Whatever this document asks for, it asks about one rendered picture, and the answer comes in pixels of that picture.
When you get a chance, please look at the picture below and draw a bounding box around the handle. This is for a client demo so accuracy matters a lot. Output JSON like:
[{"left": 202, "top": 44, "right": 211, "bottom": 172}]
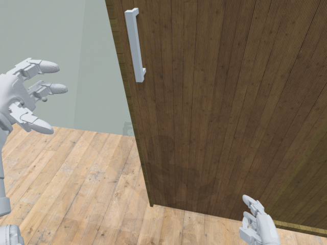
[{"left": 125, "top": 8, "right": 146, "bottom": 82}]

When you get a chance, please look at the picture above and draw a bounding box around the right robot hand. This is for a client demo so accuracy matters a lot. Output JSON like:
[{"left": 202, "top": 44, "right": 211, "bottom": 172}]
[{"left": 239, "top": 195, "right": 281, "bottom": 245}]

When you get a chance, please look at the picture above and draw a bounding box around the robot left forearm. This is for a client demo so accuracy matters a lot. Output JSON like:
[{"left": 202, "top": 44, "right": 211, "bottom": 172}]
[{"left": 0, "top": 112, "right": 13, "bottom": 217}]

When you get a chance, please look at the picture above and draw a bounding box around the wardrobe door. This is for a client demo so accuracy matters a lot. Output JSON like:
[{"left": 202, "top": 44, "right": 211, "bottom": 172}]
[
  {"left": 113, "top": 0, "right": 327, "bottom": 221},
  {"left": 264, "top": 119, "right": 327, "bottom": 230}
]

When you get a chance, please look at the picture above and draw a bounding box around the left robot upper arm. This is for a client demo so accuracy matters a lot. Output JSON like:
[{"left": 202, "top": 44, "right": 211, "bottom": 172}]
[{"left": 0, "top": 225, "right": 25, "bottom": 245}]

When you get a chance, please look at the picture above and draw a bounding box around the left robot hand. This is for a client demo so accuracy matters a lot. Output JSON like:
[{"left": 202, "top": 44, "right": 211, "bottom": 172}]
[{"left": 0, "top": 58, "right": 68, "bottom": 135}]

